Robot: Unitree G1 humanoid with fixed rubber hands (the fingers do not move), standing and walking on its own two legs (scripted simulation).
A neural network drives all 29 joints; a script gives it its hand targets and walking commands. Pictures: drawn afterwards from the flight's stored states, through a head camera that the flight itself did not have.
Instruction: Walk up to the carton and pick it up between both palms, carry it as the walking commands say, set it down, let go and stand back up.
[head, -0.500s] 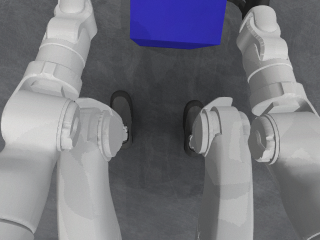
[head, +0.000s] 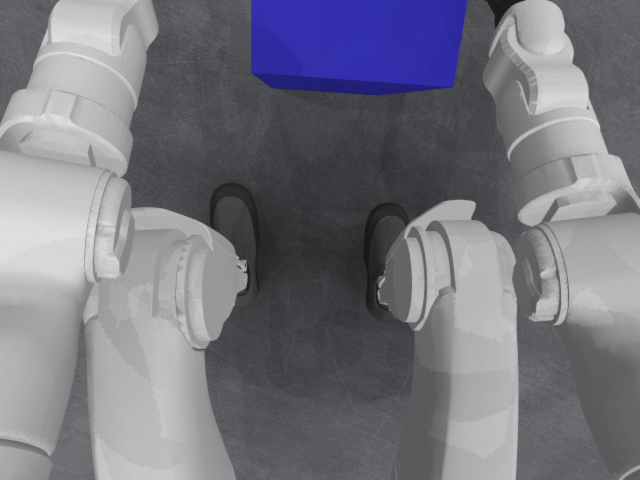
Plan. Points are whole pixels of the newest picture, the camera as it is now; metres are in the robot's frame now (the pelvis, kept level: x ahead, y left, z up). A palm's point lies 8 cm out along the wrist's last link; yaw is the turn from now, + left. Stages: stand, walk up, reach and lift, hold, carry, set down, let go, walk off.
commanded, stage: reach and lift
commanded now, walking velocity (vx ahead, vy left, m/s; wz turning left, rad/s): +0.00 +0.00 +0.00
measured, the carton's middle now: out of the picture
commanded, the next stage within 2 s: none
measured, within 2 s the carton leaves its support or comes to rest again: leaves its support in 1.14 s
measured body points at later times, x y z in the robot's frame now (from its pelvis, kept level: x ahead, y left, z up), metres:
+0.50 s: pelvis +0.01 +0.00 +0.00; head +0.38 +0.00 +0.24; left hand +0.56 +0.11 -0.20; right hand +0.54 -0.15 -0.19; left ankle +0.16 +0.12 -0.36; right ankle +0.13 -0.13 -0.36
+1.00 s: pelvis +0.01 +0.00 -0.02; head +0.37 +0.01 +0.24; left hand +0.57 +0.11 -0.20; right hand +0.55 -0.15 -0.19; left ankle +0.16 +0.12 -0.36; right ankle +0.13 -0.13 -0.36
